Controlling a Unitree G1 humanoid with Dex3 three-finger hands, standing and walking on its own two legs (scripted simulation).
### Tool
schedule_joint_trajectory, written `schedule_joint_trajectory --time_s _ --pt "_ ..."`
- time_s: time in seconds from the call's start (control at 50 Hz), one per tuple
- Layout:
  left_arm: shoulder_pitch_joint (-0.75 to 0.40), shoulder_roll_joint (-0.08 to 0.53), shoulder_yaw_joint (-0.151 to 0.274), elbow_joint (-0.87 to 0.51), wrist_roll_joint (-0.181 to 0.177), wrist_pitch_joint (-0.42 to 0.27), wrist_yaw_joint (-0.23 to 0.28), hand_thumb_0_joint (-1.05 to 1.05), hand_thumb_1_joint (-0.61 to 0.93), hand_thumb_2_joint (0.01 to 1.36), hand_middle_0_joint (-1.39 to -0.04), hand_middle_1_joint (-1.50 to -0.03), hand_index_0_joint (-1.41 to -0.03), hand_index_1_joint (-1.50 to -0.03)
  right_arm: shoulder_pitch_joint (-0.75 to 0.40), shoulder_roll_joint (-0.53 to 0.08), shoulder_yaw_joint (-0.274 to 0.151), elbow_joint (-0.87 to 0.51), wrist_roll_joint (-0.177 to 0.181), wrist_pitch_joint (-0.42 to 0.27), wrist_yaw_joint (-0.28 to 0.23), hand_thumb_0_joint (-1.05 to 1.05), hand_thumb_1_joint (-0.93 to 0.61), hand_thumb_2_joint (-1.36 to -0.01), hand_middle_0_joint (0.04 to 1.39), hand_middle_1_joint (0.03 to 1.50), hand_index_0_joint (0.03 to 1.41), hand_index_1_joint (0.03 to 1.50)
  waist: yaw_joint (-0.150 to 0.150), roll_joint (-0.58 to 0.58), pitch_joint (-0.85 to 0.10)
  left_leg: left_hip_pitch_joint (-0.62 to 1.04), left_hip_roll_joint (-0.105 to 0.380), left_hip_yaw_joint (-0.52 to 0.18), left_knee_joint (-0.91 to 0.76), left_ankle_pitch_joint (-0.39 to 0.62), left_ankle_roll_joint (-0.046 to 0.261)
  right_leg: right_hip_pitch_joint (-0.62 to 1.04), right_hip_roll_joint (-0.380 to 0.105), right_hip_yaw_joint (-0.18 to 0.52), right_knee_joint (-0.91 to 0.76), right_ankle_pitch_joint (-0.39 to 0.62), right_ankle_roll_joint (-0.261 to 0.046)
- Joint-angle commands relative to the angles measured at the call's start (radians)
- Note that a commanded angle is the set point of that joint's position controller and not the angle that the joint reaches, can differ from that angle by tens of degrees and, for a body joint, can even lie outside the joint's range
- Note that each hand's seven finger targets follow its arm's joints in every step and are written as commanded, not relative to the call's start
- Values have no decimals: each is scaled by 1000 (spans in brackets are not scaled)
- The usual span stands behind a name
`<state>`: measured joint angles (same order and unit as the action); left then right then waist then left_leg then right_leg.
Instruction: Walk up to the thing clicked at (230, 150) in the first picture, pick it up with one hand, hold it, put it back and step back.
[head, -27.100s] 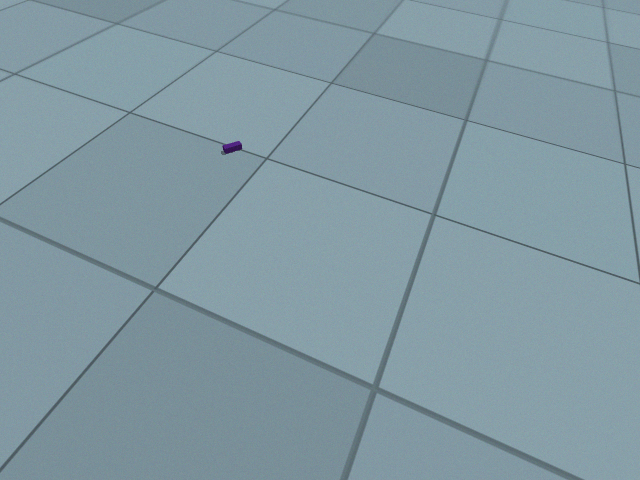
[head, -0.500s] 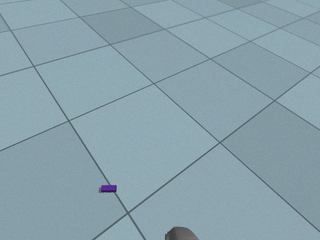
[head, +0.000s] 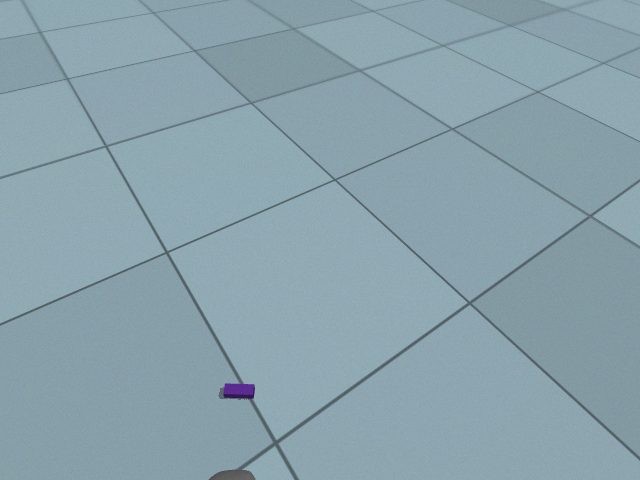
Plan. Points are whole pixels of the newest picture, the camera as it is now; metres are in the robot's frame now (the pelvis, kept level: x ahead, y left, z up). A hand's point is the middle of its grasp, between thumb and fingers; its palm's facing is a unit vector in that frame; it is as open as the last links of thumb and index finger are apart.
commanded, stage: walk up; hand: left
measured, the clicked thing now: (239, 391) +0.49 +0.22 -0.75
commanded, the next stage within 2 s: stand in 1.30 s
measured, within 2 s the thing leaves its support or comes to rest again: neither
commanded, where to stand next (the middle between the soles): +0.10 -0.01 m, yaw -2 degrees
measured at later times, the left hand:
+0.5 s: hand out of the picture +0.14 +0.29 -0.16, palm faces -0.17 -0.92 -0.34, open 7.3 cm
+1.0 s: hand (166, 414) +0.23 +0.22 -0.14, palm faces -0.09 -0.95 -0.29, open 7.3 cm
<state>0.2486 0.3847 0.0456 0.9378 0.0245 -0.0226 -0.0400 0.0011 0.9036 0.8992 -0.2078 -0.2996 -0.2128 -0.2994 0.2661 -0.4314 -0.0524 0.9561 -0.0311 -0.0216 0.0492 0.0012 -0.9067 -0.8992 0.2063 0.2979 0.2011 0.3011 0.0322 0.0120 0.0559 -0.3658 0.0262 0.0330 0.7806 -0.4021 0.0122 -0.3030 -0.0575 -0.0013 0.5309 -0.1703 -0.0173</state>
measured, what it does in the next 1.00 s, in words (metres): steps on the spot: left foot, then right foot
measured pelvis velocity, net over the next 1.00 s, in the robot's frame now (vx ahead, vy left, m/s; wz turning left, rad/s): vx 0.08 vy -0.01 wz -0.07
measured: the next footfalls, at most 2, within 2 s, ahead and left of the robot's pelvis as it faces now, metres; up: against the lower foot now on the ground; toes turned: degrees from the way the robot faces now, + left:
left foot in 0.06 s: +0.12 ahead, +0.13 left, +0.00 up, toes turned -4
right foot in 0.54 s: +0.12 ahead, -0.11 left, +0.00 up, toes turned -5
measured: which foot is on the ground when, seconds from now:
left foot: up 0.00-0.04, down 0.06-1.00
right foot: down 0.00-0.08, up 0.10-0.52, down 0.54-1.00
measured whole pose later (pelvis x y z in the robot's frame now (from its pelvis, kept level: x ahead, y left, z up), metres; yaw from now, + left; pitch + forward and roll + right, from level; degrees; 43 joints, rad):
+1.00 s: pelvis +0.08 -0.01 +0.01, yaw -4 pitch -2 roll +0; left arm 0.02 0.34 0.03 1.04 0.00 0.02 -0.03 0.00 0.91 0.90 -0.20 -0.30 -0.21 -0.30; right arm 0.16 -0.38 0.00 1.10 -0.02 -0.05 -0.02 0.00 -0.91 -0.90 0.21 0.30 0.20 0.30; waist -0.02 -0.03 0.07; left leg -0.16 0.03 0.00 0.41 -0.22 -0.03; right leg -0.19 0.01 -0.05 0.44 -0.22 -0.04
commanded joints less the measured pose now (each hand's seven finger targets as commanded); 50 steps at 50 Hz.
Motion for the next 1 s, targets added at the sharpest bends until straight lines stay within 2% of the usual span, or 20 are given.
schedule_joint_trajectory --time_s 0.0,0.02,0.04,0.06,0.08,0.12,0.18,0.32,0.44,0.5,0.52,0.56,0.58,0.6,0.62,0.66,0.74,0.8,0.9,0.98 --pt "-169 250 57 -88 4 10 23 0 900 900 -200 -300 -200 -300 181 -143 -60 25 6 -9 -23 0 -900 -900 200 300 200 300 -114 -208 -24 340 -29 29 -160 99 0 -337 -112 171 -189 -558 -97" --pt "-169 204 44 -81 -2 20 28 0 900 900 -200 -300 -200 -300 233 -154 -65 52 -2 -16 -33 0 -900 -900 200 300 200 300 -136 -97 -7 377 -16 -27 -213 60 -6 -403 -66 166 -34 -585 -74" --pt "-118 129 19 -83 -15 27 30 0 900 900 -200 -300 -200 -300 220 -194 -63 42 -13 -28 -48 0 -900 -900 200 300 200 300 -119 136 20 262 104 -233 -473 -244 4 -385 48 104 198 -508 -50" --pt "-77 120 8 -69 -21 31 33 0 900 900 -200 -300 -200 -300 99 -262 -67 -3 -20 -38 -59 0 -900 -900 200 300 200 300 -63 211 97 98 298 -566 -675 -496 12 -399 133 100 377 -326 -11" --pt "-43 202 29 -35 -19 33 40 0 900 900 -200 -300 -200 -300 -15 -305 -69 -45 -8 -43 -65 0 -900 -900 200 300 200 300 -42 112 159 -43 344 -599 -719 -539 46 -339 89 178 416 -272 -7" --pt "-33 226 36 12 -22 29 38 0 900 900 -200 -300 -200 -300 -85 -257 -56 -46 -3 -55 -66 0 -900 -900 200 300 200 300 -26 85 169 -45 285 -498 -676 -421 75 -269 49 209 441 -207 -1" --pt "42 239 39 66 -24 30 31 0 900 900 -200 -300 -200 -300 -63 -214 -46 -43 8 -74 -68 0 -900 -900 200 300 200 300 -14 96 69 136 204 -274 -601 -105 21 -247 57 182 405 -137 13" --pt "-72 209 22 22 -16 28 29 0 900 900 -200 -300 -200 -300 45 -199 -57 -11 10 -69 -78 0 -900 -900 200 300 200 300 -83 113 -15 369 214 -167 -514 393 33 -245 58 124 264 -128 27" --pt "-135 163 5 0 -17 17 34 0 900 900 -200 -300 -200 -300 50 -193 -53 -12 16 -52 -82 0 -900 -900 200 300 200 300 -89 126 -58 415 225 -105 -386 781 78 -134 27 35 117 -182 -5" --pt "-103 143 8 21 -14 10 36 0 900 900 -200 -300 -200 -300 -24 -199 -46 -24 28 -39 -78 0 -900 -900 200 300 200 300 -43 103 -66 320 207 -67 -305 720 114 23 31 -7 -69 -65 -30" --pt "-87 150 12 37 -10 5 37 0 900 900 -200 -300 -200 -300 -39 -183 -37 -23 33 -34 -76 0 -900 -900 200 300 200 300 -29 44 -77 261 174 -44 -261 687 88 125 26 16 -156 72 -37" --pt "-33 235 43 55 -3 -7 46 0 900 900 -200 -300 -200 -300 -42 -118 -9 -38 49 -39 -76 0 -900 -900 200 300 200 300 -5 -145 -176 62 78 2 -122 413 9 383 -135 224 -121 415 -110" --pt "-75 248 35 38 -16 -3 45 0 900 900 -200 -300 -200 -300 -47 -104 -2 -33 49 -33 -77 0 -900 -900 200 300 200 300 -4 -184 -167 49 -11 33 -92 80 -5 316 -221 320 -138 335 -209" --pt "-116 269 35 20 -11 1 42 0 900 900 -200 -300 -200 -300 -36 -120 -5 -11 41 -31 -81 0 -900 -900 200 300 200 300 -15 -220 -132 74 -15 7 -122 -106 4 246 -264 365 -139 253 -244" --pt "-146 245 32 13 -11 8 39 0 900 900 -200 -300 -200 -300 -24 -133 -7 12 34 -33 -80 0 -900 -900 200 300 200 300 -26 -213 -107 80 -10 -12 -142 -139 13 206 -244 326 -149 174 -233" --pt "-200 210 25 -2 -9 14 41 0 900 900 -200 -300 -200 -300 -26 -143 -7 36 32 -36 -72 0 -900 -900 200 300 200 300 -41 -204 -58 70 -5 -15 -188 -76 11 171 -182 233 -171 97 -182" --pt "-269 198 20 -7 -19 19 39 0 900 900 -200 -300 -200 -300 -20 -137 -3 76 24 -40 -78 0 -900 -900 200 300 200 300 -61 -164 -67 241 19 -36 -368 301 -7 60 -112 149 -168 120 -79" --pt "-274 183 24 -7 -26 31 27 0 900 900 -200 -300 -200 -300 -82 -186 -6 77 16 -46 -82 0 -900 -900 200 300 200 300 -38 -85 -37 191 106 -142 -424 275 18 55 -62 123 -203 -89 -21" --pt "-264 189 35 36 -18 19 24 0 900 900 -200 -300 -200 -300 -110 -162 10 87 18 -51 -80 0 -900 -900 200 300 200 300 -31 -17 -94 177 100 -102 -423 385 18 200 -63 93 -166 125 -32" --pt "-263 176 33 48 -19 21 23 0 900 900 -200 -300 -200 -300 -136 -163 9 86 19 -47 -84 0 -900 -900 200 300 200 300 -30 14 -140 199 104 -99 -420 418 23 232 -66 78 -166 151 -36"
